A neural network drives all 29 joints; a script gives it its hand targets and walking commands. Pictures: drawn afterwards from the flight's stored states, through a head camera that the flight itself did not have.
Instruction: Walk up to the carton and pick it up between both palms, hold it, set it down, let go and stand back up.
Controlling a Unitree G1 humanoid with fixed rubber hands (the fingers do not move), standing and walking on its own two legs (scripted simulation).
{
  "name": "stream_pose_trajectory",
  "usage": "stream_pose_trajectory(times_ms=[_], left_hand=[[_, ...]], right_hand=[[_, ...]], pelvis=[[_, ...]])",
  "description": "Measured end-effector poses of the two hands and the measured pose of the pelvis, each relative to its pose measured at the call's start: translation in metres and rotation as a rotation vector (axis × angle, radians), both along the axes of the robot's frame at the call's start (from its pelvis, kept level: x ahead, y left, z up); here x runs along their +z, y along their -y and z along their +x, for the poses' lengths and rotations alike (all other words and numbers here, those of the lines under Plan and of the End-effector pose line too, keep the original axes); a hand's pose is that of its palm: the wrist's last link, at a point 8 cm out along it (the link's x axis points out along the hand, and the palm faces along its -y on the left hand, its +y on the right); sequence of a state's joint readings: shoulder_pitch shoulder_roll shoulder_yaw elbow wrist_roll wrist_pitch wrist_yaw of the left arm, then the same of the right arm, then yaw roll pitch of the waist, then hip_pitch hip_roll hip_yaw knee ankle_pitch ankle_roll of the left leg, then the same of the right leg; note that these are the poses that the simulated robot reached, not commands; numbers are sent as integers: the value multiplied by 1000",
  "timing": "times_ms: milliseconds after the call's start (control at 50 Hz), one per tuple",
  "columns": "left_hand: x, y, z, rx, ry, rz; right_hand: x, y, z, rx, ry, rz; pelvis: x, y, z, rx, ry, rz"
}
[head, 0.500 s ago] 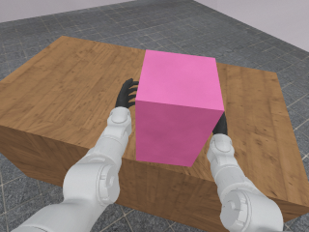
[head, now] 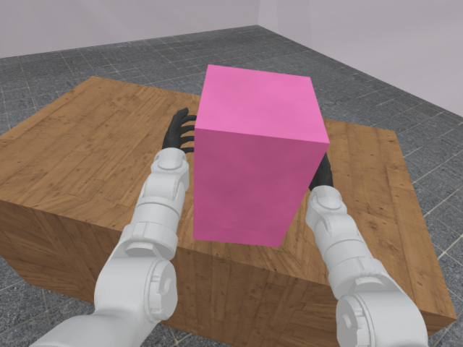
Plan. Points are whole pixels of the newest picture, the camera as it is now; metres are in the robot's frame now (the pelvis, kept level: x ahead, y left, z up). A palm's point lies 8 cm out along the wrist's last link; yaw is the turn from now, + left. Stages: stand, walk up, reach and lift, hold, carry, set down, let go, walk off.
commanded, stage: reach and lift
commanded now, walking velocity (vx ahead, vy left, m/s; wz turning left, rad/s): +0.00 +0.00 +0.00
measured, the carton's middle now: (247, 164) +0.42 -0.01 +0.12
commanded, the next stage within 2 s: hold in 1.54 s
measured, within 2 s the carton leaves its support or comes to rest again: neither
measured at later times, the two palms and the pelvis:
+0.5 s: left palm (165, 142) +0.39 +0.14 +0.19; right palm (322, 179) +0.35 -0.13 +0.15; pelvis +0.00 +0.02 +0.00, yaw +0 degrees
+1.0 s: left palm (159, 131) +0.36 +0.14 +0.23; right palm (326, 174) +0.34 -0.13 +0.17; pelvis -0.02 +0.01 +0.00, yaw -1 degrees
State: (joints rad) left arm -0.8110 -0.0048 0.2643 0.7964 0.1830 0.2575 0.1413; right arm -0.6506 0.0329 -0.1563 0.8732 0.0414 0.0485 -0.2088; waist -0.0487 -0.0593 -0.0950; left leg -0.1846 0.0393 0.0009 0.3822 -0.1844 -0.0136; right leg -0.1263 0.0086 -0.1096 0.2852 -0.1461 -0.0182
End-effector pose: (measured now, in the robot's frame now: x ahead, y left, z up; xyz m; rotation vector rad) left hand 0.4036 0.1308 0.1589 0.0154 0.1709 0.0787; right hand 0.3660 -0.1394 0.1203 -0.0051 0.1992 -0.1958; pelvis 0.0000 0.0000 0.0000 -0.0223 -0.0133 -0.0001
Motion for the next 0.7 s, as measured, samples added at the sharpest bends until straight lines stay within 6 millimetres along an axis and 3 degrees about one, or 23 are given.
stream_pose_trajectory(times_ms=[160, 300, 700], left_hand=[[18, -15, -6, 29, 6, 0], [21, -20, -10, 30, -14, 11], [49, 2, -24, 2, 8, 75]], right_hand=[[23, -13, 2, 26, 7, -6], [26, -18, -2, 17, -10, 13], [39, 2, -23, -18, 18, 72]], pelvis=[[0, -5, -1, 4, 55, -6], [-1, -11, 0, -1, 71, -13], [-3, -17, -6, -26, 105, -18]])
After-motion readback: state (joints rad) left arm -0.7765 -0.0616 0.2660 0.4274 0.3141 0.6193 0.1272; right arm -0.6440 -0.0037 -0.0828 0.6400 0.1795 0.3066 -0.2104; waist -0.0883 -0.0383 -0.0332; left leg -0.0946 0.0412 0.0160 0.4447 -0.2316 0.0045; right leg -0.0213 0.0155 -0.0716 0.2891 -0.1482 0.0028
